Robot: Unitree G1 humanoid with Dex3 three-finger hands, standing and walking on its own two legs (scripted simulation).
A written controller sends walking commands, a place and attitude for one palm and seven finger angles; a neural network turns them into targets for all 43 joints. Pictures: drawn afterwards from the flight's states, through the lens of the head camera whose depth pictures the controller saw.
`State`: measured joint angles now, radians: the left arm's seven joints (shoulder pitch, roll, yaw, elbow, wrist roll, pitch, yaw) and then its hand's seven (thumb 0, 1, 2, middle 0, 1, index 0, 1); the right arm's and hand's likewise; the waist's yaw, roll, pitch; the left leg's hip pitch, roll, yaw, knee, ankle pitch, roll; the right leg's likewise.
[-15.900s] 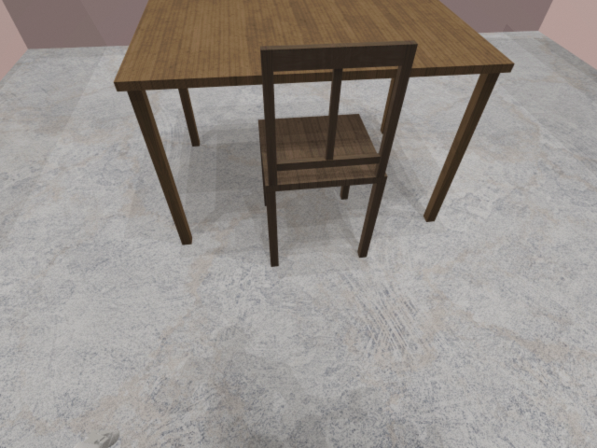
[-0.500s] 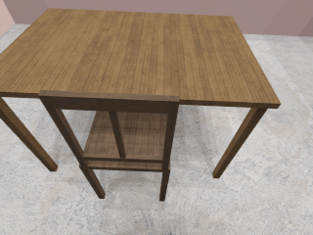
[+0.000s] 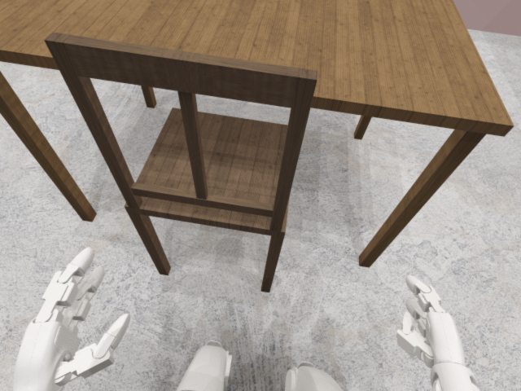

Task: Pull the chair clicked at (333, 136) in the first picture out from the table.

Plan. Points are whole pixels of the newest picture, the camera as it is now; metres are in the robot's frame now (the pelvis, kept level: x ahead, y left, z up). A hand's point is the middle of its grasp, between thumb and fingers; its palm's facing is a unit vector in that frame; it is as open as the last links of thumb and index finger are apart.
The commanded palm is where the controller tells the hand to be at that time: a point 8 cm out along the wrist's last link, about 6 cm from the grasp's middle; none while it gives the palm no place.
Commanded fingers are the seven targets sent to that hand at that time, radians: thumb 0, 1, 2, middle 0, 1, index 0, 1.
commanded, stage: raise the hand toward the chair's back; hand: left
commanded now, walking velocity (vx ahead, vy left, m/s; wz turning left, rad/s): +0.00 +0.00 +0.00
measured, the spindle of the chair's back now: (195, 152) +0.51 +0.19 +0.01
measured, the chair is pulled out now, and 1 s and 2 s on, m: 0.00 0.00 0.00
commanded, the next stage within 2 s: aim the fingers beside a spindle in 1.56 s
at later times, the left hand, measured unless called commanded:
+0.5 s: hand (122, 284) +0.24 +0.22 +0.03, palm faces -0.04 -1.00 -0.04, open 14.6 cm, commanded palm +0.22 +0.29 +0.06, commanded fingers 0.00 -0.34 0.37 -0.08 -0.11 -0.08 -0.11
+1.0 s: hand (94, 259) +0.26 +0.26 +0.07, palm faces +0.00 -1.00 -0.06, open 16.9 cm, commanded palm +0.24 +0.31 +0.07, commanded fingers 0.00 -0.50 0.30 -0.06 -0.08 -0.06 -0.08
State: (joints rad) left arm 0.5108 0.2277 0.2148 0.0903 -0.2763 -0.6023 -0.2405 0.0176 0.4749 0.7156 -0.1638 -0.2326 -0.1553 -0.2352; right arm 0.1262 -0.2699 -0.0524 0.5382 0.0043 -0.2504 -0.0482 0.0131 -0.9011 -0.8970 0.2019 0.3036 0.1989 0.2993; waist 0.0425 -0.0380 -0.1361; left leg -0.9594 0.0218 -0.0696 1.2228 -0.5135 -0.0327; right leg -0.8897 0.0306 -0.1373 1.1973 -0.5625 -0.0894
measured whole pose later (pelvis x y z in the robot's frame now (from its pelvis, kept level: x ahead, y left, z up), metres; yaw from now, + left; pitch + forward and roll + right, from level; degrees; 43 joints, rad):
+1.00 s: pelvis +0.02 +0.06 +0.02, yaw -1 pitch +15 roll -4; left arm 0.34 0.27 0.19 0.00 -0.26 -0.40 -0.23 -0.01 -0.49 0.30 -0.07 -0.08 -0.06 -0.08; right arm 0.23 -0.22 0.04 0.53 0.01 -0.18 -0.05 0.01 -0.90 -0.90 0.21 0.30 0.21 0.30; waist -0.01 0.02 -0.14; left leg -0.90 -0.01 -0.02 1.14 -0.50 0.05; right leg -0.81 0.00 -0.09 1.06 -0.51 0.00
